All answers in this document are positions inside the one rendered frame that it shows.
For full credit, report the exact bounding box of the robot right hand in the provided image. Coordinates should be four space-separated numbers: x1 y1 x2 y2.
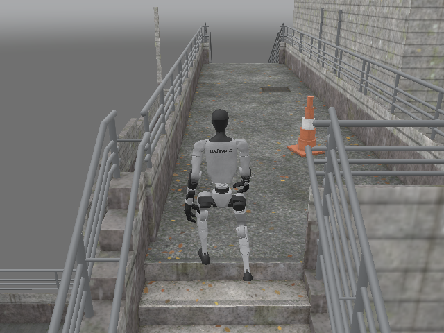
233 181 249 193

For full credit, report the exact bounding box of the robot right forearm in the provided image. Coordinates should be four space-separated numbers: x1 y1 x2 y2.
241 167 251 186

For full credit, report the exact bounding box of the robot left forearm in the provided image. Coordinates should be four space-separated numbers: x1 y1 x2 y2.
185 170 198 205

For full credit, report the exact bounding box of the robot right upper arm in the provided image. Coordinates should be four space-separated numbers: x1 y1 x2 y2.
235 139 250 176

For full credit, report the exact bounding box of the robot left upper arm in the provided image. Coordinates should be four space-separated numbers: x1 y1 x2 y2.
191 140 206 180

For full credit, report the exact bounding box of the humanoid robot torso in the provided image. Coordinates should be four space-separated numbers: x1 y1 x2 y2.
205 138 237 208

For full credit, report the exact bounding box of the left robot shin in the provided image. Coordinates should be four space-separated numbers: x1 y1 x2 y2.
196 210 208 256

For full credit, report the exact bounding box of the robot left hand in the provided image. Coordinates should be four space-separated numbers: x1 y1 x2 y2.
184 203 200 223

